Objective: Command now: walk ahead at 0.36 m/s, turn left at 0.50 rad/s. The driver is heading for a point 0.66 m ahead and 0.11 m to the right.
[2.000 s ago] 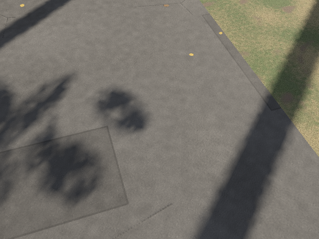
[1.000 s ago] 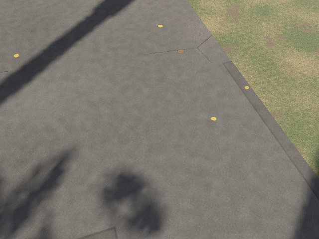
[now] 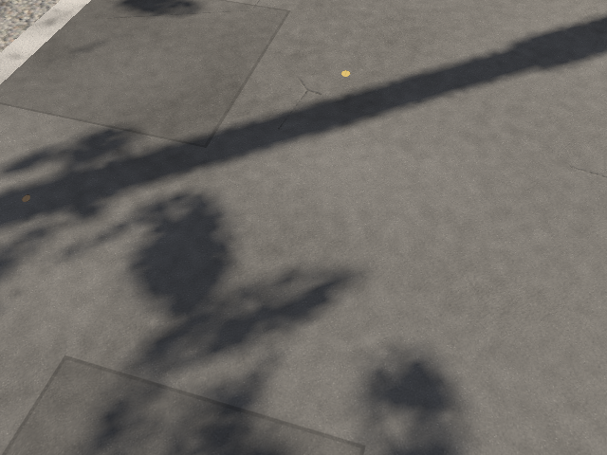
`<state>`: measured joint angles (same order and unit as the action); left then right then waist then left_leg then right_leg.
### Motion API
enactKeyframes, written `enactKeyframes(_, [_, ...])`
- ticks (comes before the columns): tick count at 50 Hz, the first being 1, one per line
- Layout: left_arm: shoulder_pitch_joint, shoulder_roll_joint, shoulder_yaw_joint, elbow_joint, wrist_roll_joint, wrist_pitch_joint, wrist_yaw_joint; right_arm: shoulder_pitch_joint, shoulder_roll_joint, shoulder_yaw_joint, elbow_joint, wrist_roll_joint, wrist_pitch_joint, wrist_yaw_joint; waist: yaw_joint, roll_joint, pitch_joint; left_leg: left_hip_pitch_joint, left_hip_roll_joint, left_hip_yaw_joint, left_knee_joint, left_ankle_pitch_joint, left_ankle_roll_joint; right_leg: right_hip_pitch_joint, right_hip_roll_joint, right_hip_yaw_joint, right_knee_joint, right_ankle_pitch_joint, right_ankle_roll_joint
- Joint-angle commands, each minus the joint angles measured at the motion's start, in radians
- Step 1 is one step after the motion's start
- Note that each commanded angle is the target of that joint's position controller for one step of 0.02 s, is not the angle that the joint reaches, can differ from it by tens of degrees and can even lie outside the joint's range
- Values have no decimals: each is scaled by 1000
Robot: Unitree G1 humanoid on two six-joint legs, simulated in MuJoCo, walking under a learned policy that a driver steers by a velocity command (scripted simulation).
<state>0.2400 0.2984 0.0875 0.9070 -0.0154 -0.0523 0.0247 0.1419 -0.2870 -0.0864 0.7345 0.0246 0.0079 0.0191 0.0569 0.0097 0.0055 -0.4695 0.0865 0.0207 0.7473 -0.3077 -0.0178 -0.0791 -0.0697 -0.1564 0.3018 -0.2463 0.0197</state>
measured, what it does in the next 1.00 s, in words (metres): walks ahead, turning right: left foot, then right foot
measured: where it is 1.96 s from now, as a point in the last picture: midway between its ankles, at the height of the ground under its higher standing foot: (317, 374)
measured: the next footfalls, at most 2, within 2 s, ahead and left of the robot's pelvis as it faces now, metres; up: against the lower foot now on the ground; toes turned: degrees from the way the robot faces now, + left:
left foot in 0.08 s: +0.09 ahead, +0.15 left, +0.00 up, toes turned +7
right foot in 0.60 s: +0.47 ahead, -0.02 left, +0.00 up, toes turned -4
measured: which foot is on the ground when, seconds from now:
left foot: up 0.00-0.06, down 0.08-0.62, up 0.64-1.00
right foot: down 0.00-0.08, up 0.10-0.58, down 0.60-1.00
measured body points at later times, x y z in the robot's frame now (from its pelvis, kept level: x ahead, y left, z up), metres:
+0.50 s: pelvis +0.21 +0.07 -0.01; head +0.24 +0.09 +0.44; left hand +0.39 +0.32 -0.12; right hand +0.24 -0.21 -0.13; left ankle +0.05 +0.14 -0.75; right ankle +0.43 -0.05 -0.70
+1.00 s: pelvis +0.52 +0.06 -0.01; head +0.56 +0.05 +0.44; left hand +0.66 +0.33 -0.12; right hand +0.67 -0.23 -0.08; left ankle +0.73 +0.18 -0.72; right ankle +0.43 -0.02 -0.75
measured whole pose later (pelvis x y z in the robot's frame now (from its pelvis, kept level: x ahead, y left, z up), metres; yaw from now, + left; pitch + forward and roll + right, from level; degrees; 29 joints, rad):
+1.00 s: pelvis +0.52 +0.06 -0.01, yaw -16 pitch +3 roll -1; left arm 0.30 0.29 0.07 0.75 -0.03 -0.04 0.00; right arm 0.09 -0.29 -0.03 0.64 0.00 -0.11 0.00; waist 0.08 0.03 0.03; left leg -0.59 0.06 -0.10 0.54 0.02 -0.07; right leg -0.15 0.12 0.17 0.44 -0.32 -0.06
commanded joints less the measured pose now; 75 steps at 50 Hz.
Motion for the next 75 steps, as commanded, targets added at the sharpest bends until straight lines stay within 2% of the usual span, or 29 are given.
enactKeyframes(1, [-29,203,49,-54,-18,-13,-23,-62,-65,-7,-86,3,-17,13,-16,-133,50,51,-20,53,-113,-9,47,-53,-250,162,-131,-116,-191])
enactKeyframes(4, [-34,126,17,-43,-10,-12,-41,210,-132,-48,12,7,-16,1,-154,-28,-54,499,-96,72,-258,58,116,-242,-167,26,200,55,-122])
enactKeyframes(5, [-69,40,-16,-80,33,-19,-48,360,-235,-74,35,0,-18,-16,-200,232,-124,692,135,-269,-339,71,187,-462,-72,-58,623,-162,-40])
enactKeyframes(6, [-88,42,-15,-131,14,-46,-46,327,-298,-71,0,-6,-41,-7,-162,326,-159,746,318,-729,-510,-119,360,-754,60,77,871,-357,-12])
enactKeyframes(7, [-135,136,4,-134,-23,-63,-50,293,-213,-48,-10,-9,-65,4,-178,176,-99,696,313,-671,-535,-130,357,-822,-3,172,969,-300,-30])
enactKeyframes(8, [-135,147,7,-135,-35,-70,-56,247,-169,-32,-16,-14,-77,5,-145,180,-44,639,268,-541,-521,-84,317,-834,-43,178,951,-203,-58])
enactKeyframes(11, [-89,132,11,-86,0,-56,-58,121,-109,-8,-45,-23,-84,-1,-67,98,15,457,161,-304,-567,177,238,-683,-100,189,797,5,-57])
enactKeyframes(24, [-330,30,-37,-189,-12,-40,-98,258,-128,-14,50,-25,-98,-39,-132,42,125,538,148,65,-640,470,163,-635,29,131,247,372,-77])
enactKeyframes(29, [-130,123,8,-185,-13,-32,-107,232,-188,-25,35,-35,-56,-67,-3,130,-72,666,153,124,-207,1240,103,-352,165,26,269,137,-167])
enactKeyframes(30, [17,168,32,-162,-12,-27,-93,209,-196,-24,26,-31,-54,-71,84,102,-147,525,125,144,21,1174,73,-99,166,63,217,191,-207])
enactKeyframes(31, [157,258,56,-151,-4,-12,-72,261,-144,-3,-2,-54,-71,-67,91,-84,-278,194,48,134,381,648,31,275,-50,380,277,223,-306])
enactKeyframes(32, [144,251,50,-163,-17,-15,-72,334,-32,36,-16,-44,-106,-41,16,-239,-424,-167,-172,-33,714,-250,-26,546,-266,951,112,-21,-499])
enactKeyframes(33, [146,195,35,-157,-12,-14,-68,205,-126,17,-42,1,-145,-22,81,-122,-371,-279,-118,-176,753,-214,14,506,-237,940,4,-132,-438])
enactKeyframes(34, [95,163,27,-168,-9,-18,-63,118,-141,16,-79,27,-161,-15,65,-64,-221,-318,-66,-161,688,-139,37,363,-210,799,-16,-128,-389])
enactKeyframes(35, [25,137,16,-183,-5,-24,-64,85,-130,19,-86,11,-168,-20,9,43,-95,-288,-26,-142,580,-88,41,165,-169,699,-43,-26,-362])
enactKeyframes(38, [-71,108,7,-226,10,-27,-50,138,-126,7,-85,-34,-137,-31,-83,-14,-20,-133,30,-124,420,-37,5,-119,-86,554,-99,173,-352])
enactKeyframes(43, [-26,155,23,-226,-4,-23,-26,21,-64,33,-138,-48,-116,-38,-48,-47,6,-63,5,-61,71,223,-59,-288,7,386,-90,262,-297])
enactKeyframes(47, [68,158,25,-208,-15,1,-18,-105,-69,34,-170,-21,-129,-23,22,-83,-22,10,-68,-61,-163,383,-69,-226,6,432,-15,155,-250])
enactKeyframes(52, [69,100,9,-210,-1,23,-7,18,-125,0,-149,-50,-156,-9,-60,-124,-96,181,-74,-50,-329,434,30,-75,16,478,288,377,-140])
enactKeyframes(53, [67,48,-11,-236,16,16,-8,111,-175,-8,-151,-71,-162,-14,-99,-50,-213,391,72,-162,-271,702,93,-156,69,428,494,245,-91])
enactKeyframes(54, [236,-7,-29,-224,19,4,-11,180,-225,-18,-144,-86,-146,-15,-57,237,-347,705,333,-480,-226,1001,285,-425,202,336,833,-370,-11])
enactKeyframes(55, [291,78,-23,-212,-2,2,-16,229,-206,-22,-111,-44,-127,-5,-66,297,-426,749,393,-698,-279,749,350,-545,169,352,996,-455,9])
enactKeyframes(57, [97,138,-4,-225,-9,33,-6,134,-108,9,-135,-45,-104,-8,-106,78,-233,562,270,-472,-317,572,264,-601,104,324,1048,-324,37])
enactKeyframes(59, [34,98,-9,-248,5,60,-3,37,-60,35,-126,-51,-96,-3,-53,69,-120,341,187,-318,-357,625,231,-507,38,307,877,-275,39])
enactKeyframes(62, [73,20,-32,-229,12,73,0,-22,-82,26,-107,-55,-87,-2,-14,144,-119,195,109,-170,-393,737,227,-287,45,212,577,-223,56])
enactKeyframes(67, [56,33,-28,-214,20,85,-5,-25,-87,29,-77,-28,-61,-7,-10,130,-157,169,107,-154,-389,384,209,-70,62,171,240,88,21])
enactKeyframes(69, [1,65,-25,-244,47,88,-4,23,-40,49,-52,-39,-61,-2,-26,74,-104,82,45,-142,-388,24,106,3,-3,258,150,184,-28])
enactKeyframes(71, [-64,115,-14,-248,35,90,1,94,-20,54,-43,-56,-59,2,-106,-142,-54,141,-68,-28,-333,-70,27,-154,-69,324,124,-35,-102])
enactKeyframes(75, [-70,48,-29,-244,34,59,-7,52,-52,43,-31,-50,-46,-16,-70,-98,10,193,-56,-36,-294,78,30,-224,-3,279,140,-7,-48])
